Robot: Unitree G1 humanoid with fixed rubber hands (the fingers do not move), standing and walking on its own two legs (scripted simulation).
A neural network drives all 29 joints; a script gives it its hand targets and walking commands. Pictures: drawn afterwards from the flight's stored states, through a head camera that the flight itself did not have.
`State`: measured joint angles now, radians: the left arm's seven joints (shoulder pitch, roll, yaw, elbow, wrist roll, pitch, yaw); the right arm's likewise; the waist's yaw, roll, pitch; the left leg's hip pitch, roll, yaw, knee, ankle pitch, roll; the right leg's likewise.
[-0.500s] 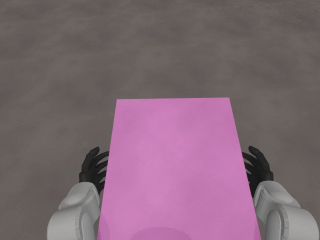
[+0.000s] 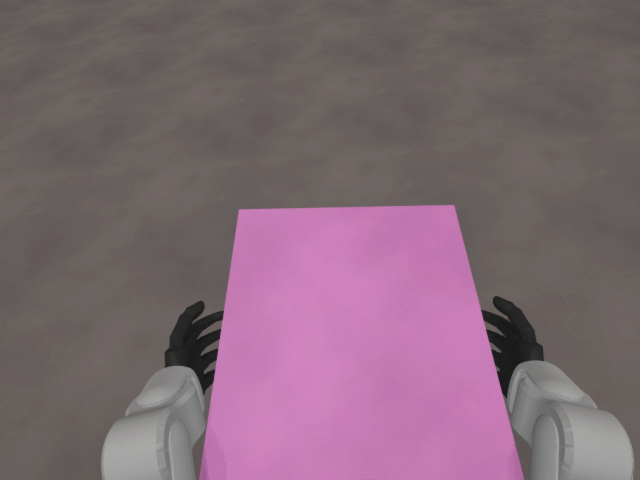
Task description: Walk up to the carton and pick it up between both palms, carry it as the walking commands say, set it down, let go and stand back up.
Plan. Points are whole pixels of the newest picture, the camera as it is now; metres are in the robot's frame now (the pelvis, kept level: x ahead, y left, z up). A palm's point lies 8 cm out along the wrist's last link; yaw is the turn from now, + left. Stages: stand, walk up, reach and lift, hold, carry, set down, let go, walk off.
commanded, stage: carry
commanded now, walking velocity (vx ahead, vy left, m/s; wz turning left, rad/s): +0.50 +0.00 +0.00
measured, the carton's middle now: (347, 366) +0.27 +0.00 -0.02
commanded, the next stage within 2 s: none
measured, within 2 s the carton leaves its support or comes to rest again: neither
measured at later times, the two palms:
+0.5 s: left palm (231, 156) +0.61 +0.19 +0.07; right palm (440, 157) +0.58 -0.16 +0.08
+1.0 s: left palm (275, 63) +0.95 +0.14 +0.07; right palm (429, 57) +0.95 -0.21 +0.06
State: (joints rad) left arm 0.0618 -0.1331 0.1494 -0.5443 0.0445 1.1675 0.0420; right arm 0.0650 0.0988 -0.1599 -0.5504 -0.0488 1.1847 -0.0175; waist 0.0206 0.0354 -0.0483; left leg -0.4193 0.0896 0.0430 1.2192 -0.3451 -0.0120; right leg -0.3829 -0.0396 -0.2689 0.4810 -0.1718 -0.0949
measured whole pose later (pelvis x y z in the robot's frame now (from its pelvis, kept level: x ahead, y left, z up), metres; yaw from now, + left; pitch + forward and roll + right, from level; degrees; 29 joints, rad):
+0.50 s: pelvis +0.36 +0.04 -0.01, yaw -5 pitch +4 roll +1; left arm 0.05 -0.09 0.16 -0.57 0.04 1.18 0.02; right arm 0.04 0.13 -0.15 -0.57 -0.06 1.19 -0.04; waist -0.02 -0.03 -0.06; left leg -0.41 0.04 0.29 0.53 -0.20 0.08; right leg -0.25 -0.08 -0.04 1.13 -0.43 0.01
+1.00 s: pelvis +0.72 -0.03 -0.01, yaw +0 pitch +3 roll -1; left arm 0.04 -0.13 0.15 -0.54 0.05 1.17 0.04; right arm 0.04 0.09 -0.16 -0.56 -0.05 1.20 -0.02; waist 0.01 0.04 -0.04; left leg -0.33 0.08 0.04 1.23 -0.41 -0.01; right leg -0.43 -0.05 -0.27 0.54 -0.17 -0.09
